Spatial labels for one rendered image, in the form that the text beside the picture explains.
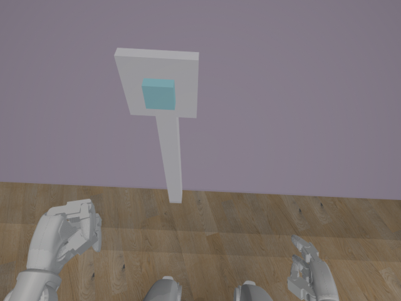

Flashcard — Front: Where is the robot right hand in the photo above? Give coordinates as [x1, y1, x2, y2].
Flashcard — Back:
[287, 235, 340, 301]

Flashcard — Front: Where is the right robot shin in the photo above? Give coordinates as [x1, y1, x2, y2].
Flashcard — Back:
[243, 280, 256, 285]

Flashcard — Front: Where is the panel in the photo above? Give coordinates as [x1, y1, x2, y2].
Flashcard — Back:
[114, 48, 199, 203]

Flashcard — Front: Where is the robot left hand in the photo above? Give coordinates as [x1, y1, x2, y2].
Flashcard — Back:
[26, 199, 102, 274]

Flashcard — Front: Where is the button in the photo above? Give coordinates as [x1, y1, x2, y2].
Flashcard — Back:
[142, 78, 175, 110]

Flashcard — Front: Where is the robot left forearm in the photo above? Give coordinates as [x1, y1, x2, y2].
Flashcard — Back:
[3, 269, 62, 301]

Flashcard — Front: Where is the robot right thigh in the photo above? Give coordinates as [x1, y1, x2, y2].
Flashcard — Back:
[233, 284, 273, 301]

